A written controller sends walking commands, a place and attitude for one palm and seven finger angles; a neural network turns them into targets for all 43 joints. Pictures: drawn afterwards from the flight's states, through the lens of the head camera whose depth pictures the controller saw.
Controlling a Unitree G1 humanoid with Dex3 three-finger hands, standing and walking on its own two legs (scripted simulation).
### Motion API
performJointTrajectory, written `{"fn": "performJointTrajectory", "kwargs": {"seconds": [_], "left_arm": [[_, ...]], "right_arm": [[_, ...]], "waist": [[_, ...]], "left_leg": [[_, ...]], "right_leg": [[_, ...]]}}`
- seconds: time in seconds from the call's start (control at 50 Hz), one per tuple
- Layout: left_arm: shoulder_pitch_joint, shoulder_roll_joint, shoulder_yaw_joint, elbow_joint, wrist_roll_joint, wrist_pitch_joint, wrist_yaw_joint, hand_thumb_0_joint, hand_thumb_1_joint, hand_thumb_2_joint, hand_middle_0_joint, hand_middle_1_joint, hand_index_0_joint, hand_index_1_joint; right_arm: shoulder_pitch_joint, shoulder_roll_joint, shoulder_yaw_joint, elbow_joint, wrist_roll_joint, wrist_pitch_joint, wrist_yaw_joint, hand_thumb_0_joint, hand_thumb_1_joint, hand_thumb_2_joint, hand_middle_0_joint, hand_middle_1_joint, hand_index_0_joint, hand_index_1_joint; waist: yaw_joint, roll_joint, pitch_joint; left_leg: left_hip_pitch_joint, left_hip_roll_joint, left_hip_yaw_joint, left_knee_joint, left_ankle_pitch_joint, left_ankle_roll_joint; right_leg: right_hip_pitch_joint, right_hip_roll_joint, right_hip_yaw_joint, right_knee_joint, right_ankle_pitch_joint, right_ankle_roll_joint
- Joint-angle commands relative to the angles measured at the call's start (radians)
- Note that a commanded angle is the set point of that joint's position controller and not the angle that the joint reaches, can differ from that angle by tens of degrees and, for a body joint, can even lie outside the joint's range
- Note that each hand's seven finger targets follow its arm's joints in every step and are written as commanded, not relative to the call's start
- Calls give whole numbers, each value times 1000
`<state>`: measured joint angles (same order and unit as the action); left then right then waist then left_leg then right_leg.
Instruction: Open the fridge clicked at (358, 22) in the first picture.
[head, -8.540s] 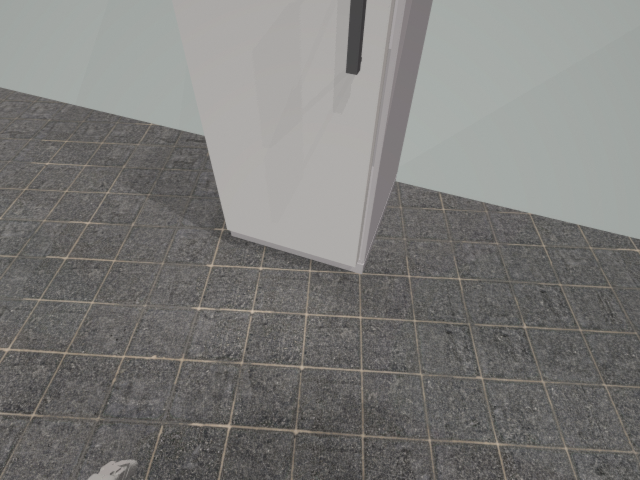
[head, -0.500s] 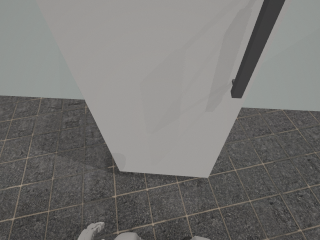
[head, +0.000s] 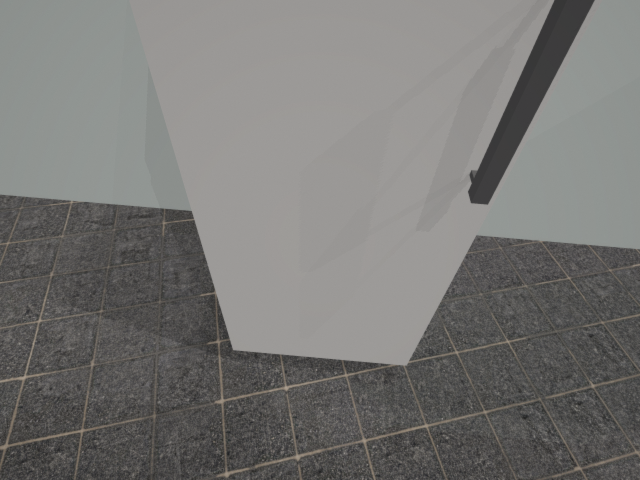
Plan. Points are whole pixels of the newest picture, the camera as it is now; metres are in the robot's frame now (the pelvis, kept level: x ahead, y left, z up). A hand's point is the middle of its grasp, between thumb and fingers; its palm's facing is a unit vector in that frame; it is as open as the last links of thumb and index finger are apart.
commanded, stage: come to a stop and stand still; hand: right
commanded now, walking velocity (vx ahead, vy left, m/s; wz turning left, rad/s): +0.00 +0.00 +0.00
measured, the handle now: (513, 106) +0.53 -0.23 +0.22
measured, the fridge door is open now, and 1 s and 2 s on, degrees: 0 0 0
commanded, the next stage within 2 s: look again from close up in 1.66 s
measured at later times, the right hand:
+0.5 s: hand out of the picture +0.04 -0.23 -0.18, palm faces -0.02 +0.97 -0.24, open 7.4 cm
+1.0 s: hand out of the picture +0.02 -0.18 -0.18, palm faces -0.01 +0.98 -0.22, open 7.4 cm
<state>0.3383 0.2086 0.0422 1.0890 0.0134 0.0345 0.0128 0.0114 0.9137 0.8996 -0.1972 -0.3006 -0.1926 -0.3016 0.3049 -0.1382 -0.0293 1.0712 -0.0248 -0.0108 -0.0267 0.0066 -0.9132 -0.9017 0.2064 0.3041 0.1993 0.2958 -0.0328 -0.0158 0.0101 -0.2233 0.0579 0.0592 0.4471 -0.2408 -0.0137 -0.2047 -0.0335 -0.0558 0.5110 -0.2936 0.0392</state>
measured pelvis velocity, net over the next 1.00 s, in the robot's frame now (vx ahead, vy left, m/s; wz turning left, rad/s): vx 0.00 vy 0.00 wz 0.02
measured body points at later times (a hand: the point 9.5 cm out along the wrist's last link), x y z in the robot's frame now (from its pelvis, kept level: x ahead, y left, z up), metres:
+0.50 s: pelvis +0.01 -0.04 -0.01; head +0.02 -0.03 +0.44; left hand +0.01 +0.19 -0.17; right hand +0.05 -0.28 -0.16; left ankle -0.01 +0.13 -0.74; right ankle -0.04 -0.13 -0.74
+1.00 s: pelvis +0.00 +0.00 +0.00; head +0.02 +0.00 +0.45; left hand +0.01 +0.23 -0.16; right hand +0.03 -0.23 -0.16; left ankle -0.01 +0.13 -0.74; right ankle -0.04 -0.13 -0.74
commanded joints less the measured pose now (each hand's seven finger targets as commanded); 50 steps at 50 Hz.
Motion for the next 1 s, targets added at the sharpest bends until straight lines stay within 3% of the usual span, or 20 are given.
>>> {"fn": "performJointTrajectory", "kwargs": {"seconds": [0.0,0.02,0.04,0.06,0.08,0.12,0.18,0.24,0.36,0.46,0.68,0.76,0.98], "left_arm": [[66,37,-15,-110,14,-48,-6,0,900,900,-200,-300,-200,-300],[91,38,-24,-97,15,-54,-5,0,900,900,-200,-300,-200,-300],[94,32,-28,-96,19,-71,-10,0,900,900,-200,-300,-200,-300],[59,56,-28,-107,12,-75,-2,0,900,900,-200,-300,-200,-300],[34,72,-29,-114,7,-74,8,0,900,900,-200,-300,-200,-300],[21,74,-31,-126,2,-69,16,0,900,900,-200,-300,-200,-300],[24,68,-33,-112,2,-70,16,0,900,900,-200,-300,-200,-300],[17,74,-34,-97,3,-72,16,0,900,900,-200,-300,-200,-300],[10,84,-31,-79,3,-77,21,0,900,900,-200,-300,-200,-300],[-2,86,-28,-67,3,-75,23,0,900,900,-200,-300,-200,-300],[-28,78,-25,-43,2,-69,22,0,900,900,-200,-300,-200,-300],[-33,74,-26,-33,2,-66,20,0,900,900,-200,-300,-200,-300],[-38,69,-26,-9,0,-65,19,0,900,900,-200,-300,-200,-300]], "right_arm": [[36,-187,-23,-41,-4,-35,-45,0,-900,-900,200,300,200,300],[22,-154,-15,-43,4,-37,-39,0,-900,-900,200,300,200,300],[18,-133,-3,-48,6,-33,-31,0,-900,-900,200,300,200,300],[20,-133,4,-44,7,-22,-26,0,-900,-900,200,300,200,300],[23,-120,11,-36,7,-16,-23,0,-900,-900,200,300,200,300],[35,-108,19,-24,9,-10,-18,0,-900,-900,200,300,200,300],[20,-116,19,-26,9,-6,-15,0,-900,-900,200,300,200,300],[13,-122,18,-32,8,3,-14,0,-900,-900,200,300,200,300],[0,-142,13,-36,10,3,-14,0,-900,-900,200,300,200,300],[-19,-153,8,-42,9,2,-14,0,-900,-900,200,300,200,300],[-39,-165,7,-41,9,-2,-11,0,-900,-900,200,300,200,300],[-39,-163,7,-37,8,-5,-10,0,-900,-900,200,300,200,300],[-31,-171,7,-20,10,-13,-6,0,-900,-900,200,300,200,300]], "waist": [[54,6,-34],[63,-13,-34],[54,-200,-71],[37,-266,-51],[26,-241,-22],[21,-71,16],[30,19,53],[25,-17,95],[26,-18,44],[29,3,29],[32,14,16],[31,36,32],[31,21,28]], "left_leg": [[5,129,-144,-8,78,80],[-21,105,-111,39,7,87],[0,66,-50,129,83,72],[7,21,0,161,10,49],[1,3,7,146,-41,40],[19,14,-16,96,7,43],[18,35,-39,84,86,39],[15,30,-34,83,61,29],[35,42,-40,82,157,27],[48,50,-45,72,215,28],[57,61,-65,36,275,34],[45,64,-72,11,249,35],[44,66,-84,-30,228,42]], "right_leg": [[-54,-46,25,15,-31,-35],[-59,-74,48,-12,25,-50],[-33,-85,83,-59,239,-53],[-34,-117,124,-88,410,-68],[-32,-133,123,-88,487,-85],[-54,-108,95,-69,365,-91],[-62,-83,83,-97,276,-77],[-76,-83,93,-143,256,-82],[6,-77,67,-130,375,-78],[29,-75,58,-126,389,-76],[47,-74,41,-123,316,-66],[39,-73,39,-131,249,-63],[44,-76,34,-141,197,-54]]}}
